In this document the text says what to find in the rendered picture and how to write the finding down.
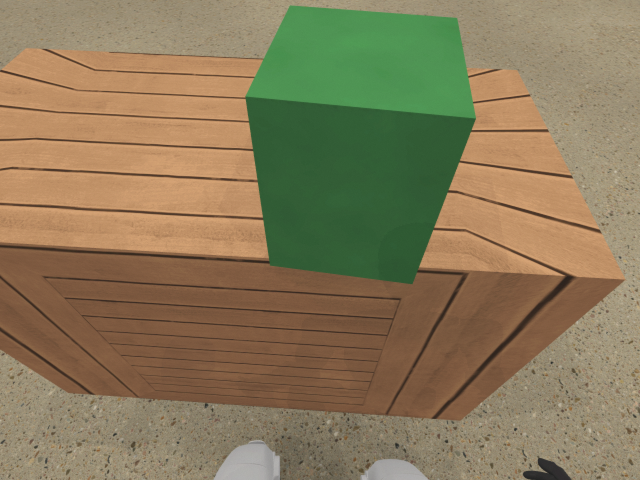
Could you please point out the left robot thigh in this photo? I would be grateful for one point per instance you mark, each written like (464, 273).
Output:
(250, 462)

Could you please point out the right robot thigh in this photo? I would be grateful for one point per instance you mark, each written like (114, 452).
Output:
(393, 469)

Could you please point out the carton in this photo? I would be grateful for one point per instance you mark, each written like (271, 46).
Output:
(358, 122)

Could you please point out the right robot hand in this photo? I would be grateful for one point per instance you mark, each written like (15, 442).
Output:
(554, 472)

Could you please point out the robot thigh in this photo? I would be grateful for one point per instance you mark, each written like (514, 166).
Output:
(393, 469)
(250, 462)

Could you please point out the pedestal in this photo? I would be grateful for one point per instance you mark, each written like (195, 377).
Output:
(134, 261)

